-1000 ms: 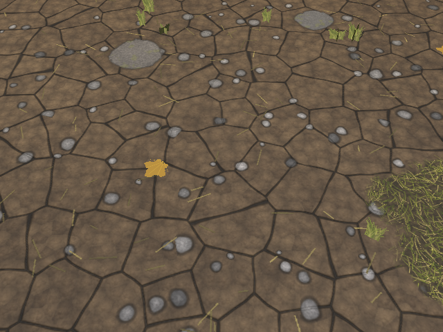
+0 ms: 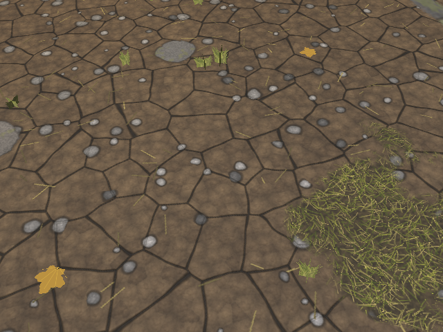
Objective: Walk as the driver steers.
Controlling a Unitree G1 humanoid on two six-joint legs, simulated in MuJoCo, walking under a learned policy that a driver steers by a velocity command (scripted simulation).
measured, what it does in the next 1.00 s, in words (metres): steps on the spot: right foot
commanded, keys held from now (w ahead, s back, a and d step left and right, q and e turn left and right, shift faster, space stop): no key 0.28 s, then q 0.18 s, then no key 0.54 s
